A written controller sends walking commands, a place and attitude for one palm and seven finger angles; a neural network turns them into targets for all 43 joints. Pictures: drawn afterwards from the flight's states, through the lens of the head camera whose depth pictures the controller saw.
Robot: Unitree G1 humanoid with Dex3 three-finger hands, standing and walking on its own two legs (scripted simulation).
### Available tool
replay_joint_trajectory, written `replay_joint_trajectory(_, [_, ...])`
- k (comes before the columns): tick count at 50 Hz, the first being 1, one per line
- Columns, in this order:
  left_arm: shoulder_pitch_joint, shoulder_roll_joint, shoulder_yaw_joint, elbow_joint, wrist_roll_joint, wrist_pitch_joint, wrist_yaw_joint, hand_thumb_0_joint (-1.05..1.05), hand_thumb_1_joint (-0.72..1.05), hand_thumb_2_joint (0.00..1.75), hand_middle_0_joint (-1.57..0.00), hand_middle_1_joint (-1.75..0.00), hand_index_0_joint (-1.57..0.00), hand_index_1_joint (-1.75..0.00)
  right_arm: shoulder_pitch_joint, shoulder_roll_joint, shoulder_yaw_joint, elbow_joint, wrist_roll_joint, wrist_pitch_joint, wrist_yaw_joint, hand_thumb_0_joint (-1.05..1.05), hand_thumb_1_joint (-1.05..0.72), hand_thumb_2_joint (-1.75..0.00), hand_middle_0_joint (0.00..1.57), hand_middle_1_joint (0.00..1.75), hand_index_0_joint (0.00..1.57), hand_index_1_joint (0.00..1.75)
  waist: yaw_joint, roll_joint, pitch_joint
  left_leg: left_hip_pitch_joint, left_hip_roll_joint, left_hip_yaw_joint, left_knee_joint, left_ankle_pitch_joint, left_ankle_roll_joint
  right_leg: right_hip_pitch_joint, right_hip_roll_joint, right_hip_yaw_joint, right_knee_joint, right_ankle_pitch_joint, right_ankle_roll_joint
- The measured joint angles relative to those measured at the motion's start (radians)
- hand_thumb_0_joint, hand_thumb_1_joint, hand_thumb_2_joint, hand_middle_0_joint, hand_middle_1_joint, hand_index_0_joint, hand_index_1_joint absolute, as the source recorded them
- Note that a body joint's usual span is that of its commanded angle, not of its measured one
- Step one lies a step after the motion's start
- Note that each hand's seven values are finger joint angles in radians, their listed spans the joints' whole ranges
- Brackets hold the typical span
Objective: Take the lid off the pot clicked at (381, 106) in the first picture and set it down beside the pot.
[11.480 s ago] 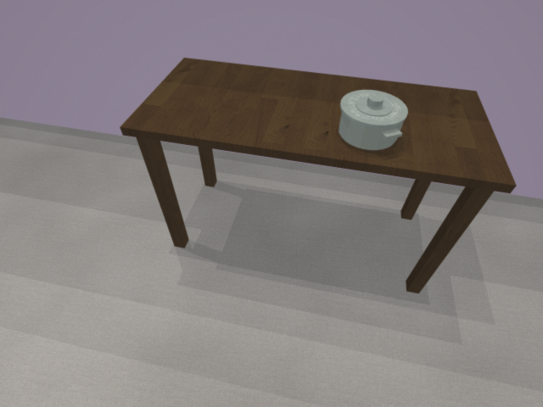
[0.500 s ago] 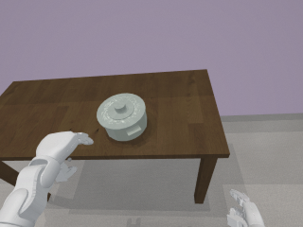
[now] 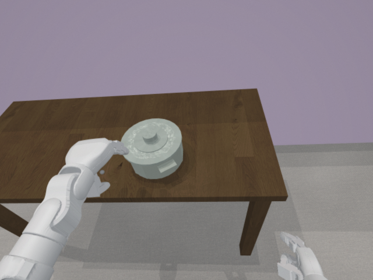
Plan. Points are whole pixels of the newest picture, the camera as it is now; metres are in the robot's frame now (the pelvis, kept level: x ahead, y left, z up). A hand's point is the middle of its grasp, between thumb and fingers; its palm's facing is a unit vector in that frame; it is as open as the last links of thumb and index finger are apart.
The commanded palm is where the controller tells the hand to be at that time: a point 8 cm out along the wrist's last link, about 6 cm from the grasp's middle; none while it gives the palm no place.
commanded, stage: move the open hand above the knob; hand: left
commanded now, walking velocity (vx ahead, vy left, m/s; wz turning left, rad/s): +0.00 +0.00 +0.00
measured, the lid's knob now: (149, 135) +0.51 +0.16 -0.01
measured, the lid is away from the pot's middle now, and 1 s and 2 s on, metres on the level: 0.00 0.00 0.00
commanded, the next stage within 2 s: none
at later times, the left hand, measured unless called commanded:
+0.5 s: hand (119, 148) +0.39 +0.20 +0.08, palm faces -0.23 -0.06 -0.97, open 10.1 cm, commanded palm +0.37 +0.20 +0.13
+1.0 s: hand (136, 138) +0.43 +0.17 +0.06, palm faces -0.34 -0.03 -0.94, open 10.1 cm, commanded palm +0.44 +0.17 +0.13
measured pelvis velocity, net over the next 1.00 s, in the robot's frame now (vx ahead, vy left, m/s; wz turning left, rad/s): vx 0.01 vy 0.00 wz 0.00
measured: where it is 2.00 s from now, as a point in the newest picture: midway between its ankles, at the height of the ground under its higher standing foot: outside the picture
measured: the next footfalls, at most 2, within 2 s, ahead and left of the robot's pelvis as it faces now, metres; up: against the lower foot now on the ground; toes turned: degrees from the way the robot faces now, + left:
none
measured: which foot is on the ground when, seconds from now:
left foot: down 0.00-1.00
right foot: down 0.00-1.00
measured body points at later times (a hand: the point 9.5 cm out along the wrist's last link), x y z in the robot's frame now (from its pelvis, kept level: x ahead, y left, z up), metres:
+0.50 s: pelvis +0.02 -0.01 +0.00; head +0.04 -0.05 +0.44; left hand +0.39 +0.20 +0.13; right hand +0.19 -0.24 -0.12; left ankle -0.03 +0.09 -0.75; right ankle +0.00 -0.13 -0.75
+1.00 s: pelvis +0.01 +0.00 -0.01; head +0.05 -0.03 +0.44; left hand +0.44 +0.17 +0.12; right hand +0.14 -0.25 -0.14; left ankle -0.03 +0.09 -0.75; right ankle +0.00 -0.13 -0.75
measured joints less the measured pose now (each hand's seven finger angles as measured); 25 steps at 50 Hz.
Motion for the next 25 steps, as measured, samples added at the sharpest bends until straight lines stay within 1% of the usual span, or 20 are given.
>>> replay_joint_trajectory(3, [-0.014,-0.027,-0.040,0.033,0.015,0.028,-0.014,0.00,-0.25,1.31,-0.83,-0.09,-0.83,-0.08,-0.011,-0.002,0.008,-0.005,0.006,0.012,0.012,0.01,-0.90,-0.90,0.20,0.30,0.20,0.30,-0.002,0.003,0.004,-0.007,0.001,0.004,0.011,-0.010,0.001,-0.010,0.001,0.005,0.011,-0.007,0.001])
replay_joint_trajectory(6, [-0.044,-0.023,-0.079,0.047,0.033,0.025,-0.032,0.00,-0.25,1.31,-0.83,-0.09,-0.83,-0.08,-0.022,0.002,0.016,-0.004,0.000,0.015,0.002,0.01,-0.90,-0.90,0.20,0.30,0.20,0.30,-0.007,-0.004,0.021,-0.011,0.001,0.004,0.014,-0.012,0.001,-0.015,0.000,0.004,0.019,-0.013,-0.001])
replay_joint_trajectory(8, [-0.066,-0.007,-0.079,0.033,0.036,0.007,-0.028,0.00,-0.25,1.31,-0.83,-0.09,-0.83,-0.08,-0.022,0.006,0.019,0.001,-0.007,0.010,-0.009,0.01,-0.90,-0.90,0.20,0.30,0.20,0.30,-0.007,-0.010,0.023,-0.013,0.001,0.002,0.013,-0.013,0.000,-0.017,0.001,0.002,0.020,-0.015,-0.002])
replay_joint_trajectory(10, [-0.088,0.001,-0.058,0.033,0.030,-0.008,-0.005,0.00,-0.25,1.31,-0.83,-0.09,-0.83,-0.08,-0.014,0.010,0.018,0.008,-0.008,0.006,-0.013,0.01,-0.90,-0.90,0.20,0.30,0.20,0.30,-0.007,-0.011,0.014,-0.015,0.003,-0.002,0.011,-0.014,-0.002,-0.018,0.002,-0.001,0.018,-0.018,-0.004])
replay_joint_trajectory(11, [-0.100,0.000,-0.045,0.045,0.026,-0.007,0.008,0.00,-0.25,1.31,-0.83,-0.09,-0.83,-0.08,-0.010,0.010,0.018,0.011,-0.005,0.006,-0.010,0.01,-0.90,-0.90,0.20,0.30,0.20,0.30,-0.006,-0.010,0.006,-0.018,0.004,-0.003,0.013,-0.016,-0.004,-0.021,0.003,-0.002,0.018,-0.020,-0.004])
replay_joint_trajectory(12, [-0.111,-0.007,-0.032,0.068,0.023,0.001,0.020,0.00,-0.25,1.31,-0.83,-0.09,-0.83,-0.08,-0.006,0.010,0.018,0.013,0.001,0.008,-0.005,0.01,-0.90,-0.90,0.20,0.30,0.20,0.30,-0.006,-0.009,-0.003,-0.023,0.005,-0.002,0.015,-0.019,-0.005,-0.025,0.004,-0.002,0.020,-0.022,-0.004])
replay_joint_trajectory(14, [-0.133,-0.022,-0.027,0.127,0.019,0.039,0.025,0.00,-0.25,1.31,-0.83,-0.09,-0.83,-0.08,-0.002,0.007,0.019,0.014,0.012,0.017,0.008,0.01,-0.90,-0.90,0.20,0.30,0.20,0.30,-0.005,-0.006,-0.013,-0.032,0.008,-0.001,0.024,-0.026,-0.007,-0.034,0.007,0.000,0.027,-0.027,-0.005])
replay_joint_trajectory(16, [-0.149,-0.032,-0.053,0.171,0.021,0.084,0.005,0.00,-0.25,1.31,-0.83,-0.08,-0.83,-0.08,-0.002,0.003,0.019,0.009,0.017,0.030,0.016,0.01,-0.90,-0.90,0.20,0.30,0.20,0.30,-0.009,-0.004,-0.013,-0.042,0.009,0.000,0.033,-0.032,-0.007,-0.044,0.008,0.000,0.034,-0.032,-0.006])
replay_joint_trajectory(18, [-0.154,-0.036,-0.087,0.167,0.022,0.105,-0.030,0.00,-0.25,1.31,-0.83,-0.08,-0.83,-0.08,-0.005,-0.001,0.015,0.004,0.014,0.038,0.013,0.01,-0.90,-0.90,0.20,0.30,0.20,0.30,-0.015,-0.005,-0.002,-0.049,0.009,-0.001,0.040,-0.036,-0.006,-0.050,0.008,-0.001,0.041,-0.035,-0.007])
replay_joint_trajectory(19, [-0.153,-0.034,-0.095,0.148,0.019,0.096,-0.045,0.00,-0.25,1.31,-0.83,-0.08,-0.83,-0.08,-0.007,-0.002,0.014,0.003,0.010,0.036,0.008,0.01,-0.90,-0.90,0.20,0.30,0.20,0.30,-0.019,-0.006,0.005,-0.048,0.009,-0.002,0.041,-0.036,-0.005,-0.049,0.008,-0.002,0.043,-0.037,-0.007])
replay_joint_trajectory(21, [-0.154,-0.021,-0.094,0.110,0.017,0.053,-0.057,0.00,-0.25,1.31,-0.83,-0.09,-0.83,-0.08,-0.007,-0.003,0.014,0.008,0.001,0.027,-0.007,0.01,-0.90,-0.90,0.20,0.30,0.20,0.30,-0.024,-0.008,0.010,-0.043,0.008,-0.004,0.037,-0.036,-0.005,-0.045,0.007,-0.004,0.042,-0.039,-0.007])
replay_joint_trajectory(23, [-0.168,-0.005,-0.065,0.109,0.017,0.005,-0.044,0.00,-0.25,1.31,-0.83,-0.09,-0.83,-0.08,-0.004,-0.003,0.017,0.017,-0.002,0.019,-0.020,0.01,-0.90,-0.90,0.20,0.30,0.20,0.30,-0.027,-0.011,0.003,-0.040,0.010,-0.005,0.034,-0.036,-0.006,-0.041,0.009,-0.004,0.038,-0.040,-0.008])
replay_joint_trajectory(24, [-0.184,0.000,-0.050,0.134,0.018,-0.006,-0.030,0.00,-0.25,1.31,-0.83,-0.09,-0.83,-0.08,-0.001,-0.003,0.018,0.022,0.001,0.018,-0.023,0.01,-0.90,-0.90,0.20,0.30,0.20,0.30,-0.028,-0.012,-0.004,-0.041,0.011,-0.005,0.034,-0.038,-0.008,-0.042,0.010,-0.005,0.038,-0.041,-0.008])
replay_joint_trajectory(25, [-0.206,0.001,-0.039,0.171,0.019,-0.006,-0.016,0.00,-0.25,1.31,-0.83,-0.09,-0.83,-0.08,0.002,-0.002,0.018,0.025,0.006,0.020,-0.022,0.01,-0.91,-0.90,0.20,0.30,0.20,0.30,-0.027,-0.014,-0.011,-0.044,0.013,-0.006,0.037,-0.040,-0.009,-0.044,0.012,-0.005,0.038,-0.042,-0.009])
